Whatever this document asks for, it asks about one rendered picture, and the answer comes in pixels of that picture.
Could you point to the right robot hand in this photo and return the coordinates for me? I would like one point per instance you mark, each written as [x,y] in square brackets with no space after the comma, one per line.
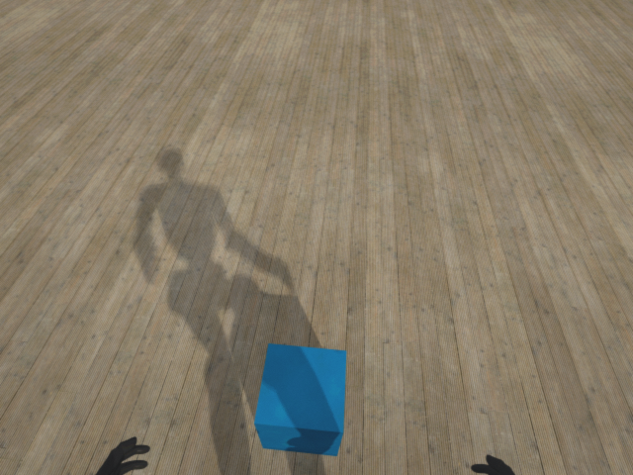
[496,467]

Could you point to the left robot hand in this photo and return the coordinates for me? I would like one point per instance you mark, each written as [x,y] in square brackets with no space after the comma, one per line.
[113,464]

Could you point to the carton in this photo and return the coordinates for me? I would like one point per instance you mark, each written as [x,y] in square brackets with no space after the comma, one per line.
[301,401]

